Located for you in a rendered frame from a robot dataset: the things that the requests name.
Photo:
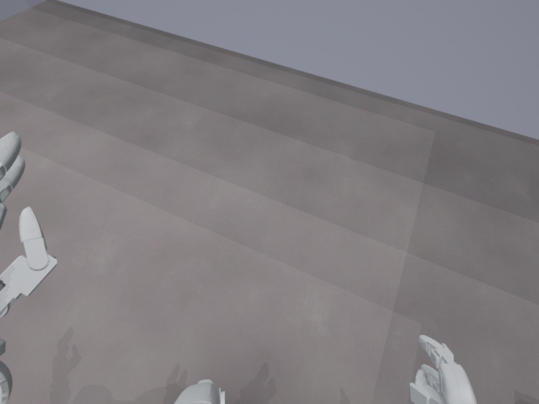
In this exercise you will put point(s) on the left robot hand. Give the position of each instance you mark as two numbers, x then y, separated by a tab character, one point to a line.
23	275

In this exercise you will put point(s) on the left robot thigh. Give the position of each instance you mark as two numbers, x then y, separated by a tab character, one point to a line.
203	393

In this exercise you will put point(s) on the right robot hand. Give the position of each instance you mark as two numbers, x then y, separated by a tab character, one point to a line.
448	386

